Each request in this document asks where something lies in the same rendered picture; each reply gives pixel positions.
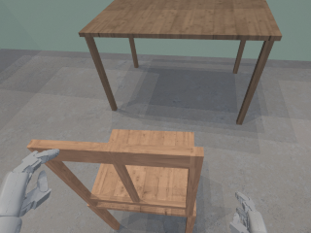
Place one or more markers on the table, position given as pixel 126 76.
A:
pixel 235 20

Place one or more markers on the robot left hand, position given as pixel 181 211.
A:
pixel 14 185

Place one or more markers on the robot right hand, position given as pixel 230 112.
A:
pixel 253 221

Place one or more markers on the chair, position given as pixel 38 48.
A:
pixel 141 171

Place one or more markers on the left robot forearm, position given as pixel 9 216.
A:
pixel 10 224

